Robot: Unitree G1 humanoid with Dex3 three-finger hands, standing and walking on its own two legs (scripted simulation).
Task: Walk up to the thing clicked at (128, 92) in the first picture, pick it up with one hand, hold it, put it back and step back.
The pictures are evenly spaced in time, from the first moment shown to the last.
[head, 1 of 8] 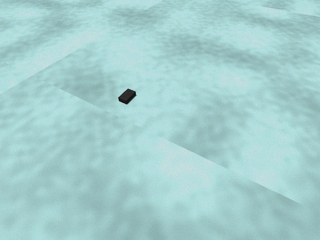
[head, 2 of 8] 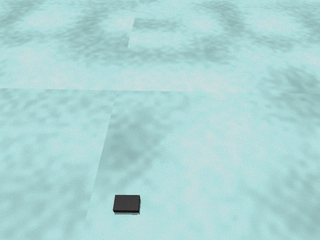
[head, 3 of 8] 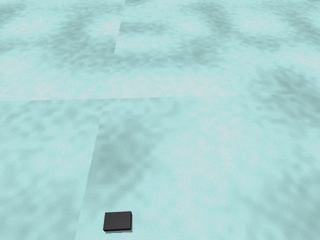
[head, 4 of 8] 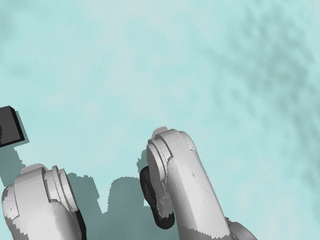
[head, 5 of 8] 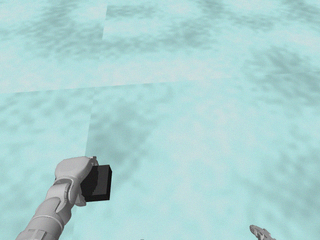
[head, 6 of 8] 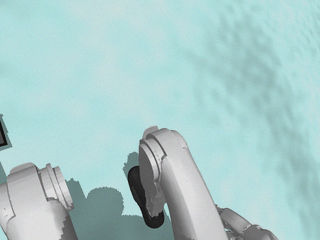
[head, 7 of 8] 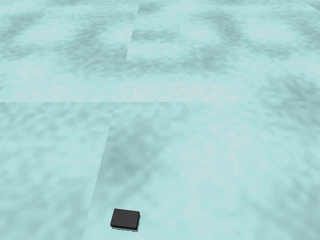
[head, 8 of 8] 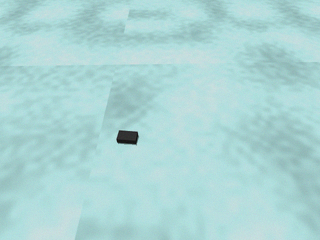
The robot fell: no
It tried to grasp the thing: yes
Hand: left
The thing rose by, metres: 0.69
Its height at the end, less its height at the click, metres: +0.00
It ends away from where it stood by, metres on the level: 0.01
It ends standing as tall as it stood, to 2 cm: yes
